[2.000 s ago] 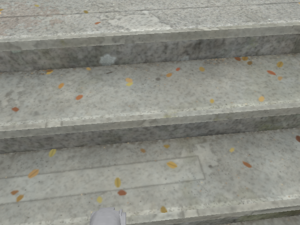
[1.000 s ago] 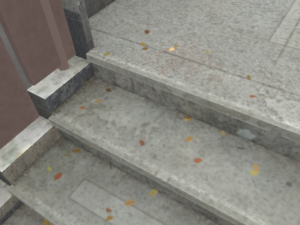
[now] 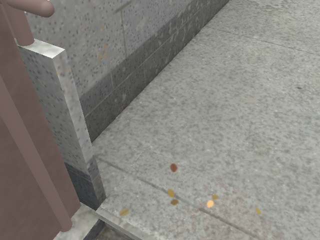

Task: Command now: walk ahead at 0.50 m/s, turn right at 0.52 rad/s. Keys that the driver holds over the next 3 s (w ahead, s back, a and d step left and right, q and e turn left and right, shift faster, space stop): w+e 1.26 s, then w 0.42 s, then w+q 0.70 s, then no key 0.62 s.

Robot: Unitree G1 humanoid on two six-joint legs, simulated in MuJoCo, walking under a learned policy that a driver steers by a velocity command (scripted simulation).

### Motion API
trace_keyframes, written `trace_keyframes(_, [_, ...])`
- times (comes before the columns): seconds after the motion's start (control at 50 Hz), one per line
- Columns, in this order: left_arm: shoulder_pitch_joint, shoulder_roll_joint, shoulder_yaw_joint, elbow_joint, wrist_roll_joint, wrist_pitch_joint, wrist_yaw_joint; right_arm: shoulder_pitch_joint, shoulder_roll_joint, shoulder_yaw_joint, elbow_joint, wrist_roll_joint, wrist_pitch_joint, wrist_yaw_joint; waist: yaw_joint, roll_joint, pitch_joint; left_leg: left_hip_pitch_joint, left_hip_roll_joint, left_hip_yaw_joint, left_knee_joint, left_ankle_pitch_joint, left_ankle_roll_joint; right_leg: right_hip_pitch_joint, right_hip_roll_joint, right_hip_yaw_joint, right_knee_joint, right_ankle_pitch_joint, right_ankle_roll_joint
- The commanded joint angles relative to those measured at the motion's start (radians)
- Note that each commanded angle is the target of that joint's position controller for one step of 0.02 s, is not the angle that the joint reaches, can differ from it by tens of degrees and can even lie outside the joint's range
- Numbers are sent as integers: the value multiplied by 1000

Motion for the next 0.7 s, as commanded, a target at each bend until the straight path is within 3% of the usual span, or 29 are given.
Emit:
trace_keyframes(0.02, [394, 120, 49, 136, 26, -25, 28, -105, -55, -17, -91, 30, -8, -27, 92, -207, 38, -753, -56, -267, 631, 78, 37, 551, -220, 860, -686, -157, -242])
trace_keyframes(0.06, [250, 19, 19, 170, -15, -49, 25, -196, -23, -12, -161, 4, 4, -56, -43, -37, 49, -752, -57, -216, 655, 40, 55, 358, -180, 689, -683, -91, -204])
trace_keyframes(0.1, [137, -25, 0, 157, -27, -52, 24, -188, -2, -4, -190, 1, 23, -64, -110, -87, 30, -785, -57, -183, 743, -95, 64, 257, -131, 563, -713, 15, -180])
trace_keyframes(0.12, [159, -21, 0, 177, -7, -57, 29, -190, -9, -1, -190, 1, 29, -56, -92, -94, 38, -853, -68, -172, 785, -154, 68, 274, -122, 527, -716, 11, -180])
trace_keyframes(0.14, [196, 7, 0, 193, 18, -70, 29, -251, -23, -1, -231, -3, 23, -59, -91, -28, 11, -784, -46, -120, 616, -78, 53, 243, -94, 479, -734, -1, -144])
trace_keyframes(0.16, [99, 77, 16, 120, 15, -78, 29, -289, -54, -10, -264, 18, 12, -59, -93, -38, 37, -622, -42, -44, 453, -111, 15, 106, -72, 382, -775, 47, -155])
trace_keyframes(0.18, [114, 99, 13, 110, 34, -85, 31, -360, -68, -16, -293, 16, 17, -59, -76, -49, 16, -476, -6, -10, 385, -94, -32, 8, -70, 382, -815, 85, -127])
trace_keyframes(0.2, [83, 121, 11, 69, 4, -106, 34, -348, -59, -21, -298, 8, 18, -58, -103, -97, 41, -339, 19, 8, 316, -61, -79, -41, -88, 388, -864, 199, -119])
trace_keyframes(0.26, [139, 136, 12, 93, -46, -120, 33, -345, -24, -3, -320, -21, 57, -78, -115, -81, 57, -159, 23, 34, 34, -13, -131, 48, -115, 431, -803, 342, -151])
trace_keyframes(0.28, [162, 162, 22, 115, -56, -125, 25, -374, -34, -10, -369, 7, 60, -92, -119, -129, 66, -133, -7, 69, -84, -66, -145, 153, -130, 469, -757, 634, -175])
trace_keyframes(0.3, [195, 171, 34, 133, -40, -121, 6, -355, -36, -7, -361, 26, 61, -106, -113, -133, 51, -140, -36, 89, -196, -34, -156, 303, -163, 509, -688, 837, -189])
trace_keyframes(0.32, [258, 174, 52, 151, -46, -116, 0, -338, -59, -15, -357, 35, 54, -113, -93, -96, 12, -138, -109, 164, -324, -77, -138, 480, -129, 487, -604, 1053, -188])
trace_keyframes(0.34, [330, 194, 70, 181, -25, -110, -19, -299, -96, -33, -351, 46, 43, -113, -82, -67, 5, -92, -138, 154, -517, -7, -118, 627, -101, 473, -470, 1250, -178])
trace_keyframes(0.36, [326, 171, 74, 203, 11, -103, -58, -100, -123, -44, -284, 48, 30, -125, -128, -86, -46, 85, -75, 59, -613, 96, -85, 629, -93, 485, -259, 1232, -153])
trace_keyframes(0.38, [438, -13, 29, 217, 12, -113, -76, 115, -166, -59, -233, 37, 16, -140, -113, 18, -278, 471, 168, -144, -433, 516, 140, 430, -40, 400, 56, 836, -89])
trace_keyframes(0.4, [413, -89, 5, 198, -2, -112, -77, 152, -247, -86, -227, 14, 28, -121, -137, 256, -161, 662, 439, -623, -561, 697, 465, -200, 127, 252, 641, -55, -2])
trace_keyframes(0.42, [256, -2, 17, 147, -27, -96, -76, 132, -209, -90, -171, -16, 37, -110, -148, 52, 3, 520, 460, -615, -613, 272, 377, -450, -6, 239, 949, 32, -24])
trace_keyframes(0.44, [140, -7, 7, 80, -46, -77, -46, 33, -97, -65, -186, -8, 43, -88, -139, 55, 52, 398, 430, -507, -661, 63, 336, -590, -49, 174, 1138, 37, -61])
trace_keyframes(0.46, [79, 58, 24, 36, -41, -44, -10, -40, 84, -13, -197, -8, 56, -64, -113, -49, 4, 365, 392, -377, -678, 62, 277, -598, -72, 200, 1155, 65, -59])
trace_keyframes(0.48, [54, 23, 13, 1, -36, -30, 5, -24, 129, 2, -158, -5, 67, -55, -97, -26, 23, 302, 340, -271, -705, 51, 234, -599, -91, 227, 1134, 72, -93])
trace_keyframes(0.5, [19, -40, -15, -43, -44, -10, 9, -41, 124, 0, -123, -11, 75, -55, -55, -7, 70, 209, 309, -201, -754, -3, 196, -611, -121, 230, 1140, 31, -122])
trace_keyframes(0.52, [-14, -84, -40, -86, -53, -1, 3, -79, 105, -6, -93, -37, 72, -61, -27, 3, 140, 128, 277, -131, -808, -80, 174, -675, -131, 209, 1136, -44, -153])
trace_keyframes(0.54, [-98, -84, -65, -142, -39, 12, -2, -112, 78, -9, -76, -47, 61, -64, -14, -31, 140, 69, 276, -96, -886, -174, 153, -687, -167, 200, 1049, -123, -158])
trace_keyframes(0.56, [-104, -44, -58, -162, -54, 23, -12, -219, 18, -21, -116, -67, 60, -59, 26, -102, 110, -45, 233, -11, -918, -178, 122, -580, -201, 164, 814, 64, -139])
trace_keyframes(0.58, [-201, 18, -50, -207, -53, 28, -21, -204, -29, -27, -139, -74, 41, -47, 2, -128, 63, -158, 179, 79, -971, -237, 127, -442, -245, 89, 568, 186, -113])
trace_keyframes(0.6, [-261, 62, -45, -221, -55, 38, -31, -197, -80, -35, -163, -87, 32, -30, -7, -80, 30, -326, 184, 118, -1080, -212, 142, -172, -253, 32, 483, 233, -70])
trace_keyframes(0.62, [-283, 34, -68, -220, -25, 58, -45, -109, -92, -36, -131, -72, 28, -32, -32, -86, 60, -307, 232, 103, -1110, -109, 164, -156, -246, -5, 452, 226, -56])
trace_keyframes(0.64, [-179, -7, -78, -155, 3, 66, -58, -63, -124, -40, -142, -37, 9, -44, -18, -49, 99, -171, 254, 148, -1037, 200, 149, -194, -229, -41, 446, 216, -34])
trace_keyframes(0.7, [-231, -13, -85, -178, 21, 74, -67, 163, -182, -61, -84, 14, -9, -74, -68, 63, 21, 337, 279, 195, -820, 1032, 91, -346, -173, -91, 192, -24, -33])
